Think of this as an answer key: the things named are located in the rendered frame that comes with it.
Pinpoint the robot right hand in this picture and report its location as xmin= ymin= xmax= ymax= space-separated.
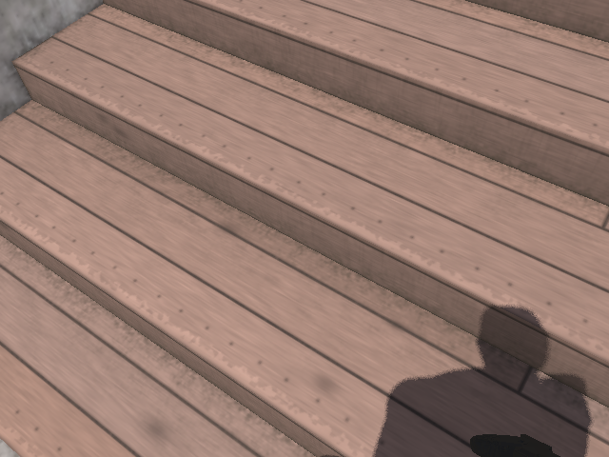
xmin=470 ymin=434 xmax=560 ymax=457

